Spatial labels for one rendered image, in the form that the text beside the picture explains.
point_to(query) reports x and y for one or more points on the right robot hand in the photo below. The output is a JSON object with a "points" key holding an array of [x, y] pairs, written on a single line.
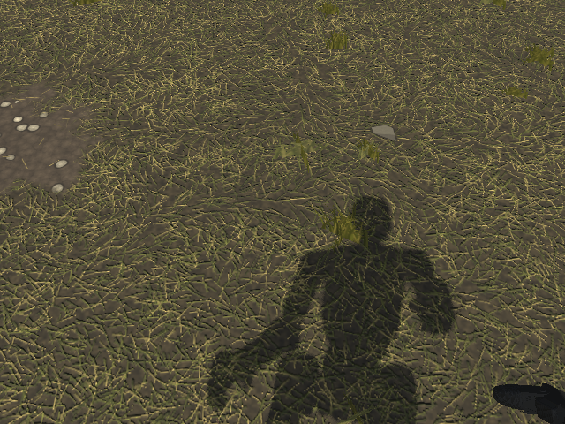
{"points": [[545, 401]]}

